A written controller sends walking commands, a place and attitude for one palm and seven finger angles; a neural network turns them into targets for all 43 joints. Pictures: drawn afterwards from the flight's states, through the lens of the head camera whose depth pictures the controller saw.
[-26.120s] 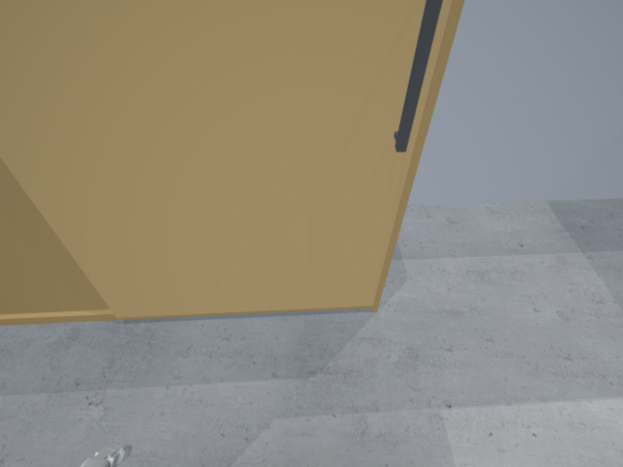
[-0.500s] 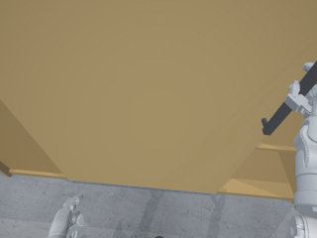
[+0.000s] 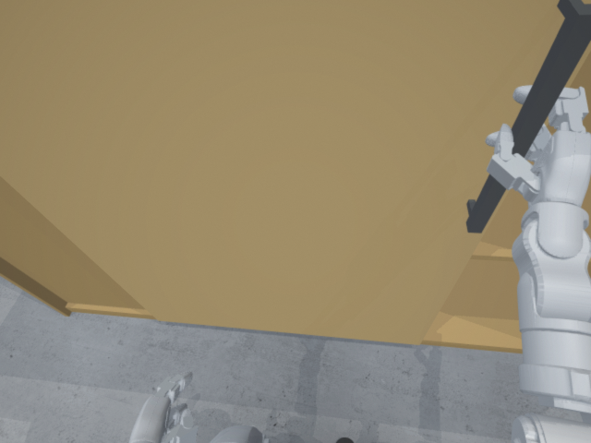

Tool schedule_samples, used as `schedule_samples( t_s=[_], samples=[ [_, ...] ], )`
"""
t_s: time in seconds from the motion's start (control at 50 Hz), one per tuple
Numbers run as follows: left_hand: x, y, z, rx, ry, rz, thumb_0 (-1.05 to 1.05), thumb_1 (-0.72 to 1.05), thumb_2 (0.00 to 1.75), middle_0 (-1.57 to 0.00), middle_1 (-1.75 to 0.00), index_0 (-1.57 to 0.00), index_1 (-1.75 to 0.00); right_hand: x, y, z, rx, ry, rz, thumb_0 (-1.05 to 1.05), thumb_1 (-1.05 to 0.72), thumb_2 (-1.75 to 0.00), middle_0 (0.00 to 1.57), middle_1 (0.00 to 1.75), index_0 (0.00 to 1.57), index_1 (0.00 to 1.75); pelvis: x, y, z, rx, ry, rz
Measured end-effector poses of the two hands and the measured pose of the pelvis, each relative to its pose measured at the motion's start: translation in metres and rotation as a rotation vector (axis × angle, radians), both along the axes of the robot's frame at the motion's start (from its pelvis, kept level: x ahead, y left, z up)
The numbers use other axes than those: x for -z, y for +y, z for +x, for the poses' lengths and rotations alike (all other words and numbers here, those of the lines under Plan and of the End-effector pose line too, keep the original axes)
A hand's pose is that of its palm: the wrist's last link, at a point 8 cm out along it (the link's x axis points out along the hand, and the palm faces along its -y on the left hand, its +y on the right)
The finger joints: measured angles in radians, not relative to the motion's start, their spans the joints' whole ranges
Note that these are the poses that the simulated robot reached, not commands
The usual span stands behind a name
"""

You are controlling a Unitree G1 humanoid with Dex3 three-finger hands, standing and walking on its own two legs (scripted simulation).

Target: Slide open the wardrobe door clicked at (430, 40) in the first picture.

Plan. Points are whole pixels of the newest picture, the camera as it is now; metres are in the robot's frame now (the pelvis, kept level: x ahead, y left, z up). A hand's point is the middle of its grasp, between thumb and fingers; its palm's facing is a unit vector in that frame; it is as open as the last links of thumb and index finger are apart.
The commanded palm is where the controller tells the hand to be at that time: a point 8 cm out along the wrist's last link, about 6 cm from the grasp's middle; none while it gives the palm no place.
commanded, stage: stop walking and hold the door there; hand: right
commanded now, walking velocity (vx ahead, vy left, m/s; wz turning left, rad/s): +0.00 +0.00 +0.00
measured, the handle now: (510, 140) +0.44 -0.27 +0.15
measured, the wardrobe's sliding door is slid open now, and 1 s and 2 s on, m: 0.50 0.49 0.49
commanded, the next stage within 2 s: loosen the grip on the handle in 0.72 s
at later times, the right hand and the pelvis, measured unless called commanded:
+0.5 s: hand (490, 157) +0.40 -0.23 +0.16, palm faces +0.49 +0.86 -0.15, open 6.8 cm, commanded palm +0.36 -0.24 +0.14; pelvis +0.00 +0.04 -0.02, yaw +2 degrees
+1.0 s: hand (504, 153) +0.40 -0.24 +0.17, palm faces +0.48 +0.87 -0.12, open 7.7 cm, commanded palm +0.35 -0.27 +0.15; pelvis -0.02 +0.05 -0.02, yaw +2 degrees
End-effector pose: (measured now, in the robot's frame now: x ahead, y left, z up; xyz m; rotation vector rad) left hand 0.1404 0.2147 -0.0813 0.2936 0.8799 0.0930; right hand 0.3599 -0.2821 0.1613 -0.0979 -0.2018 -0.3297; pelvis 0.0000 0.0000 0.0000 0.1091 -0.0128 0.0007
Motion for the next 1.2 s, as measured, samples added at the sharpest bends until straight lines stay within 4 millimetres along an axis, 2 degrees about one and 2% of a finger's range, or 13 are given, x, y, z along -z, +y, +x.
schedule_samples(
  t_s=[0.22, 0.36, 0.48, 0.62, 0.72, 0.82, 0.88, 0.92, 0.96, 1.06, 1.2],
  samples=[
    [-0.007, 0.008, 0.023, 0.037, -0.111, -0.018, 0.01, 0.90, 0.90, -0.20, -0.30, -0.20, -0.30, -0.003, 0.003, -0.001, 0.045, 0.040, -0.021, -0.01, -0.74, -0.81, 0.45, 1.39, 0.13, 1.34, 0.001, 0.012, -0.002, -0.009, 0.011, -0.034],
    [0.013, 0.031, 0.028, 0.044, -0.130, -0.057, 0.01, 0.90, 0.90, -0.20, -0.30, -0.20, -0.30, -0.003, 0.009, -0.002, 0.118, 0.048, -0.066, -0.02, -0.75, -0.83, 0.43, 1.35, 0.08, 1.33, 0.015, 0.031, -0.001, -0.032, 0.037, -0.110],
    [0.030, 0.065, 0.014, -0.041, -0.082, -0.040, 0.01, 0.90, 0.90, -0.20, -0.30, -0.20, -0.30, -0.003, 0.014, -0.002, 0.171, 0.045, -0.080, -0.03, -0.76, -0.85, 0.42, 1.34, 0.06, 1.30, 0.021, 0.043, 0.001, -0.035, 0.031, -0.104],
    [0.037, 0.098, -0.011, -0.112, -0.017, 0.020, 0.01, 0.91, 0.90, -0.20, -0.30, -0.20, -0.30, -0.002, 0.015, -0.002, 0.191, 0.041, -0.078, -0.03, -0.76, -0.85, 0.42, 1.35, 0.06, 1.28, 0.025, 0.050, 0.005, -0.031, 0.022, -0.105],
    [0.038, 0.106, -0.024, -0.137, 0.008, 0.039, 0.01, 0.91, 0.90, -0.20, -0.30, -0.20, -0.30, -0.003, 0.015, -0.002, 0.189, 0.044, -0.079, -0.03, -0.76, -0.85, 0.42, 1.34, 0.06, 1.28, 0.025, 0.050, 0.005, -0.030, 0.021, -0.104],
    [0.038, 0.101, -0.030, -0.145, 0.011, 0.033, 0.01, 0.91, 0.90, -0.20, -0.30, -0.20, -0.30, -0.003, 0.014, -0.002, 0.178, 0.048, -0.081, -0.03, -0.75, -0.85, 0.43, 1.34, 0.07, 1.29, 0.024, 0.048, 0.004, -0.035, 0.020, -0.100],
    [0.034, 0.096, -0.033, -0.124, -0.005, 0.018, 0.01, 0.91, 0.90, -0.20, -0.30, -0.20, -0.30, -0.006, 0.003, 0.005, 0.149, 0.066, -0.077, -0.05, -0.66, -0.83, 0.44, 1.34, 0.15, 1.34, 0.023, 0.049, -0.003, -0.032, 0.036, -0.106],
    [0.029, 0.094, -0.035, -0.115, -0.033, 0.008, 0.01, 0.91, 0.90, -0.20, -0.30, -0.20, -0.30, -0.006, 0.000, 0.003, 0.140, 0.073, -0.003, -0.05, -0.61, -0.81, 0.44, 1.36, 0.24, 1.38, 0.022, 0.050, -0.008, -0.030, 0.045, -0.105],
    [0.027, 0.093, -0.037, -0.106, -0.064, 0.004, 0.01, 0.91, 0.90, -0.20, -0.30, -0.20, -0.30, -0.008, 0.001, -0.002, 0.151, 0.081, -0.005, -0.04, -0.55, -0.77, 0.45, 1.37, 0.29, 1.39, 0.022, 0.049, -0.013, -0.030, 0.047, -0.106],
    [0.026, 0.093, -0.053, -0.125, -0.085, 0.011, 0.01, 0.90, 0.90, -0.20, -0.30, -0.20, -0.30, -0.008, 0.004, -0.005, 0.187, 0.090, -0.033, -0.01, -0.25, -0.61, 0.42, 1.34, 0.24, 1.31, 0.025, 0.045, -0.028, -0.032, 0.047, -0.098],
    [0.034, 0.094, -0.090, -0.170, 0.001, 0.047, 0.01, 0.91, 0.90, -0.20, -0.30, -0.20, -0.30, -0.004, 0.003, -0.005, 0.175, 0.049, -0.068, 0.00, 0.26, -0.35, 0.39, 1.31, 0.22, 1.24, 0.028, 0.038, -0.035, -0.031, 0.051, -0.089]
  ],
)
